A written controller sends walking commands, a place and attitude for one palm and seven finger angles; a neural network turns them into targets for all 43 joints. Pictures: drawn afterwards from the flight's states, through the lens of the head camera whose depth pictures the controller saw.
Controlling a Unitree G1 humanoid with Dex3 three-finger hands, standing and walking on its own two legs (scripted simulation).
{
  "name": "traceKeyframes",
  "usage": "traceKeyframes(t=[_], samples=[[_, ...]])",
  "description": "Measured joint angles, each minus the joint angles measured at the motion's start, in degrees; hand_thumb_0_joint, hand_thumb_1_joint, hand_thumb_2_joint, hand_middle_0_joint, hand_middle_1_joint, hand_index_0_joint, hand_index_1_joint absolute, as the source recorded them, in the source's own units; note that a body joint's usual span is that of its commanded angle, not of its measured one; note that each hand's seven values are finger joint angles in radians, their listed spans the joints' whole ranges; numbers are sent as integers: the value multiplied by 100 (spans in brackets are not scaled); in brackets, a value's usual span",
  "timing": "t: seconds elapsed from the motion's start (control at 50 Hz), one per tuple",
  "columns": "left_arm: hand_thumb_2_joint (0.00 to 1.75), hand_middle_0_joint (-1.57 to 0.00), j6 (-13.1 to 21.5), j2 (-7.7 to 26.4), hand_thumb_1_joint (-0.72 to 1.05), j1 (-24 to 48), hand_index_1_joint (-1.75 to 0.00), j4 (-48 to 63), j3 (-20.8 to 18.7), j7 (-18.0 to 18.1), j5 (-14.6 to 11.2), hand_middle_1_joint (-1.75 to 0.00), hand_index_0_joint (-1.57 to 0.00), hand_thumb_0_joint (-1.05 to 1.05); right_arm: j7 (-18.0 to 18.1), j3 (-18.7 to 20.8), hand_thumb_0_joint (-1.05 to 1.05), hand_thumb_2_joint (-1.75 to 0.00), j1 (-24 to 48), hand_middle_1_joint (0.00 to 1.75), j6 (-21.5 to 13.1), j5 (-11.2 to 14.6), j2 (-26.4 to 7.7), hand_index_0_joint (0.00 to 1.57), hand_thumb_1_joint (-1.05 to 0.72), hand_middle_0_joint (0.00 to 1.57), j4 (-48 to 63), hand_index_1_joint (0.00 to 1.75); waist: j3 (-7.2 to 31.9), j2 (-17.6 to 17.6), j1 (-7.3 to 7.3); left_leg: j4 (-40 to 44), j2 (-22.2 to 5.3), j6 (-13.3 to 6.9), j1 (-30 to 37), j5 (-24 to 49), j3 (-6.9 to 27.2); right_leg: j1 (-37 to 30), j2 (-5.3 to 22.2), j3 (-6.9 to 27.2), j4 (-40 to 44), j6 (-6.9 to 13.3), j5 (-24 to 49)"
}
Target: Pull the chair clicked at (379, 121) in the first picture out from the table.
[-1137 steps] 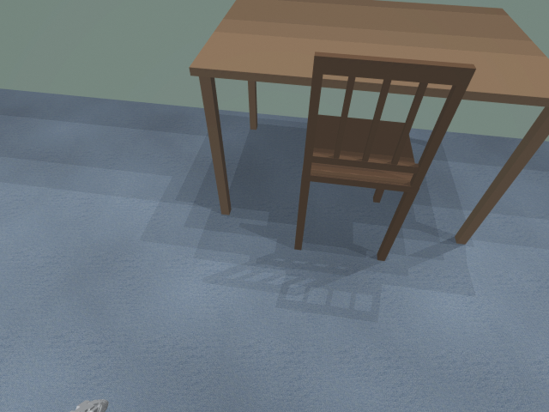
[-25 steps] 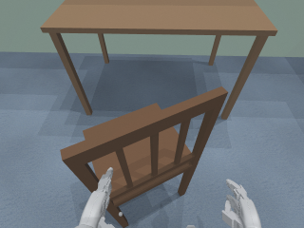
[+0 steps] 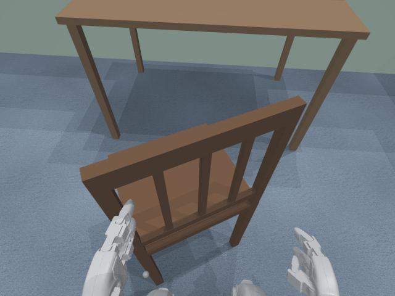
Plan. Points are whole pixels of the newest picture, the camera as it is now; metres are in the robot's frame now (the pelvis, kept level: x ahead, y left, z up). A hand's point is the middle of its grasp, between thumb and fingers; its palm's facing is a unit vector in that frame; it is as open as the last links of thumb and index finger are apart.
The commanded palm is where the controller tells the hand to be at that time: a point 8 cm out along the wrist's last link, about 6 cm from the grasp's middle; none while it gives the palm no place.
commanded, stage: draw the hand back to the body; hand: left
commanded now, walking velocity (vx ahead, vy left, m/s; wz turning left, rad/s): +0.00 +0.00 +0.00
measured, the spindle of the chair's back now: (203, 187) +0.35 +0.01 -0.01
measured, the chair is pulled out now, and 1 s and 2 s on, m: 0.57 0.56 0.56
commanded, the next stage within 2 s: step back with the hand held close in 1.38 s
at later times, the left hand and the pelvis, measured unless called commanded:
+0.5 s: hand (97, 270) +0.15 +0.15 +0.12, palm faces +0.04 -0.92 -0.39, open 15.0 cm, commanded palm +0.13 +0.21 +0.17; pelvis +0.00 -0.02 +0.04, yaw +0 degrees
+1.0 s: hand out of the picture +0.22 +0.24 +0.24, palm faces +0.48 -0.77 -0.42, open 9.2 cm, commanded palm +0.17 +0.29 +0.26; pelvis +0.03 -0.01 +0.08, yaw -1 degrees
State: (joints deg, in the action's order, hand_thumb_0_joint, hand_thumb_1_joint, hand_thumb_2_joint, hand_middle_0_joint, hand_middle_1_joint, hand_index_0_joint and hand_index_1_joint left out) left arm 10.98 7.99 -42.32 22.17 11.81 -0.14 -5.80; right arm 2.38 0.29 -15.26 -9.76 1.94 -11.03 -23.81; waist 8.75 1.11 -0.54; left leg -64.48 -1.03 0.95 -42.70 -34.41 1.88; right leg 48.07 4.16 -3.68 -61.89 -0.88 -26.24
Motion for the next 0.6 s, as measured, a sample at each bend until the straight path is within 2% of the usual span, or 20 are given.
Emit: traceKeyframes(t=[0.06, 0.1, 0.2, 0.32, 0.34, 0.38, 0.42, 0.5, 0.6], samples=[[22, -3, 465, 187, -52, -19, -4, -16, -97, -68, -54, -1, -8, -2, -70, 56, 1, -90, 108, 30, 1, 3, 64, 21, -90, 21, -136, 30, -40, 13, 27, -224, -32, 26, -191, -69, 6, 202, -28, 5, -211, 30, -48], [21, -4, 590, 349, -52, 3, -4, 32, -197, -113, -85, -2, -9, -2, -74, 66, 1, -90, 160, 30, 40, 36, 92, 21, -90, 21, -203, 30, -99, 54, 51, -300, -55, 43, -225, -90, 16, 237, -50, -2, -277, 41, -58], [21, -6, 396, 614, -54, 8, -6, 199, -485, -243, -356, -3, -12, -1, 27, -6, 2, -90, 160, 30, 48, 146, 116, 21, -90, 21, -326, 30, -224, 209, 47, -104, -83, 88, -4, 23, 55, -1, -81, -49, -83, 77, 33], [22, -8, 267, 721, -52, -41, -8, 265, -885, -382, -691, -4, -16, -1, 157, -52, 2, -90, 48, 30, -189, 210, 80, 21, -90, 21, -522, 30, -263, 288, 31, 437, -97, 129, 443, 285, 115, -477, -103, -135, 421, 129, 226], [23, -10, 150, 807, -50, -20, -8, 294, -929, -306, -507, -5, -16, -1, 211, -38, 2, -90, 22, 30, -180, 187, 69, 21, -90, 21, -536, 30, -283, 281, 73, 539, -107, 140, 561, 322, 105, -584, -114, -131, 507, 139, 255], [25, -11, -294, 1028, -46, -4, -10, 439, -978, -26, -100, -7, -17, -1, 350, -26, 2, -90, -27, 30, -83, 133, 34, 21, -90, 21, -523, 30, -346, 290, 126, 800, -117, 163, 888, 408, 86, -890, -129, -125, 721, 151, 315], [27, -12, -648, 1173, -41, -26, -11, 510, -1023, 203, 129, -8, -19, -1, 473, -25, 2, -90, -36, 30, -8, 89, -15, 21, -90, 21, -527, 30, -408, 335, 125, 1084, -126, 162, 1236, 503, 75, -1230, -145, -129, 975, 155, 387], [33, -11, -1020, 1284, -30, -6, -17, 445, -1162, 453, 309, -9, -27, -1, 637, -14, 2, -90, 15, 30, 27, 36, -98, 20, -90, 21, -590, 30, -549, 391, 128, 1615, -151, 145, 1870, 682, 31, -1833, -184, -115, 1444, 156, 532], [41, -10, -1165, 1336, -13, 126, -24, 288, -1355, 570, 357, -10, -36, -1, 692, -13, 2, -90, 104, 30, -97, 4, -175, 20, -90, 20, -753, 30, -754, 389, 187, 2187, -166, 148, 2526, 884, 12, -2470, -212, -123, 1953, 158, 689]])
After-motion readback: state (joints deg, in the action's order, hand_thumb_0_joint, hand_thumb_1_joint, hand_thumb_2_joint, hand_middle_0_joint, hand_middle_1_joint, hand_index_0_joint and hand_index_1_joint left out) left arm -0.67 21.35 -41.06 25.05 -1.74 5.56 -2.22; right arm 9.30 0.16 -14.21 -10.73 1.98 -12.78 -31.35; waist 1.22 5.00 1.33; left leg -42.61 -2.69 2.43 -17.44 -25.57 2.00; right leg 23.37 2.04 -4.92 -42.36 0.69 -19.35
